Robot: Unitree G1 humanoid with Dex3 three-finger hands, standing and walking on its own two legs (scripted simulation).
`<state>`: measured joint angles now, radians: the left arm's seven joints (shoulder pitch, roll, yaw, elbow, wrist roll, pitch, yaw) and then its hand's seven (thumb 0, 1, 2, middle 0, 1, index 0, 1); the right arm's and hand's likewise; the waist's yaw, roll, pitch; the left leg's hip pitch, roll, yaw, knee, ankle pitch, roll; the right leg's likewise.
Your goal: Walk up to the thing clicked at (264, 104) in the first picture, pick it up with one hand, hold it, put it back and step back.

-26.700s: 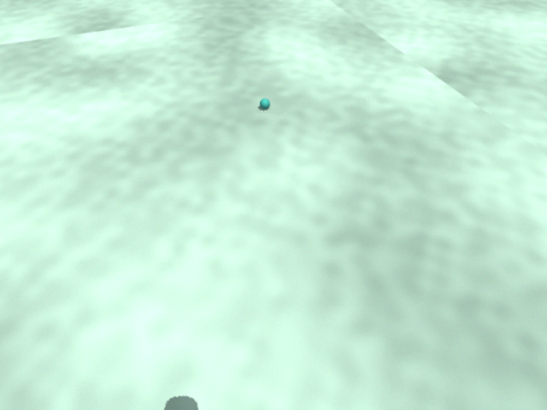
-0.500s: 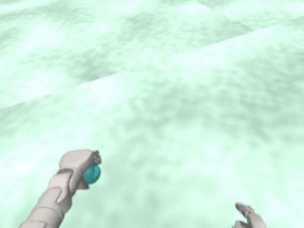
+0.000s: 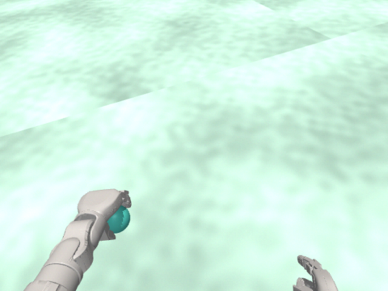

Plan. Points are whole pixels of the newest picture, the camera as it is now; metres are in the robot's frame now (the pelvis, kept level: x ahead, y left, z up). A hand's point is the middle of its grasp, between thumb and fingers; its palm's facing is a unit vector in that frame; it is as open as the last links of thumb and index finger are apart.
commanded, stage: hold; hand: left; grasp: from above
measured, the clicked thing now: (116, 218) +0.31 +0.22 -0.07
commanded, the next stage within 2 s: crouch in 0.14 s
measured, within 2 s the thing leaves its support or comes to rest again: neither
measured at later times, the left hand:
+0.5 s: hand (111, 225) +0.29 +0.22 -0.07, palm faces -0.47 -0.05 -0.88, open 9.3 cm
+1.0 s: hand (135, 233) +0.36 +0.23 -0.29, palm faces -0.42 +0.04 -0.91, open 9.3 cm
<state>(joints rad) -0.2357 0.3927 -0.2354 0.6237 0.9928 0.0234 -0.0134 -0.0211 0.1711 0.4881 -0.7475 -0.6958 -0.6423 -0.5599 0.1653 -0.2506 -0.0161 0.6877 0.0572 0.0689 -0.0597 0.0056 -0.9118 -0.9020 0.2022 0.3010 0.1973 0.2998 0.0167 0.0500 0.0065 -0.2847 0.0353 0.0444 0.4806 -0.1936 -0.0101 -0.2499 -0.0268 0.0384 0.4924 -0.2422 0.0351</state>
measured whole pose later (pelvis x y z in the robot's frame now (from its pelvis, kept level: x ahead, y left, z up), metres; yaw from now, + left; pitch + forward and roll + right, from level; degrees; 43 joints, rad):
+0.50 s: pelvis +0.01 +0.00 +0.00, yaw +0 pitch +2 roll +0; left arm -0.25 0.38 -0.22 0.74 1.03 -0.01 0.07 -0.03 0.16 0.51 -0.74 -0.71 -0.64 -0.58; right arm 0.17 -0.25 -0.03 0.69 0.05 0.08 -0.05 0.00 -0.90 -0.90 0.20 0.30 0.20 0.30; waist -0.01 0.03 0.01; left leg -0.33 0.03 0.04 0.51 -0.21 -0.01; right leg -0.29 -0.03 0.03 0.52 -0.27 0.03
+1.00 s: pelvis -0.03 +0.01 -0.16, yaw -1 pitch +29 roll -3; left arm -0.67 0.40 -0.10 1.22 1.17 -0.01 0.40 -0.02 0.17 0.45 -0.78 -0.66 -0.67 -0.56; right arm 0.23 -0.26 -0.07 0.75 -0.05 0.01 -0.01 0.00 -0.90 -0.90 0.20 0.30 0.20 0.30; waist -0.13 0.04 -0.18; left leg -1.44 0.06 -0.03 1.45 -0.52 0.00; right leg -1.36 0.00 0.02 1.43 -0.57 0.05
